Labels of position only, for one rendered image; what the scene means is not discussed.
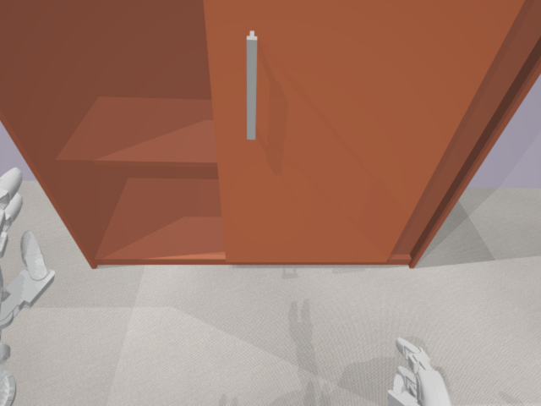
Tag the wardrobe door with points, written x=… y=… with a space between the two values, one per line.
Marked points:
x=513 y=53
x=356 y=103

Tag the handle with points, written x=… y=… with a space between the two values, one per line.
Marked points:
x=251 y=84

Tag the robot left hand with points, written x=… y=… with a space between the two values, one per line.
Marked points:
x=28 y=286

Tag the robot right hand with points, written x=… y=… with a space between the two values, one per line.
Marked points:
x=427 y=388

